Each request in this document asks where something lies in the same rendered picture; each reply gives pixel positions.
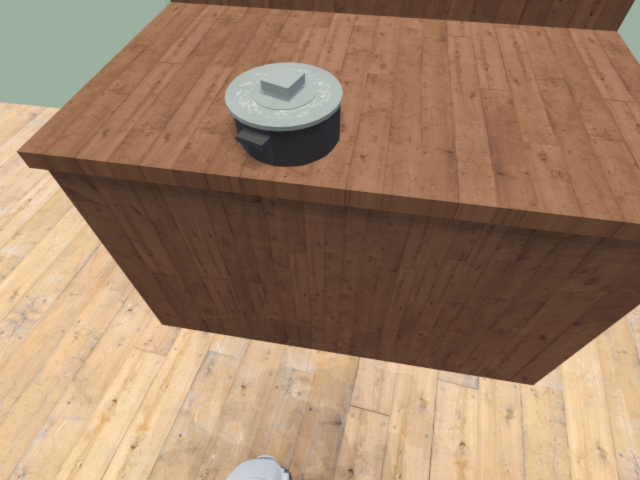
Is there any knob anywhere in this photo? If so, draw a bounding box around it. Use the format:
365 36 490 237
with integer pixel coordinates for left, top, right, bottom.
260 66 305 98

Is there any robot left shin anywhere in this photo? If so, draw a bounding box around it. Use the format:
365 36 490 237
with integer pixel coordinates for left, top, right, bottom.
257 456 280 466

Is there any left robot thigh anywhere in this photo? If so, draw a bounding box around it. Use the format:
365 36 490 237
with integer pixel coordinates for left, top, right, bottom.
226 459 289 480

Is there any pot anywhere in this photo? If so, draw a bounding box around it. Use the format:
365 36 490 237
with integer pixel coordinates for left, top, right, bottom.
234 105 341 167

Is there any lid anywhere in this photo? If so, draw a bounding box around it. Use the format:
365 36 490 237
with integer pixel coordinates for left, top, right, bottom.
225 62 343 131

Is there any table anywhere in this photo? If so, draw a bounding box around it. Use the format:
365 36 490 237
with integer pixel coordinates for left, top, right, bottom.
17 0 640 385

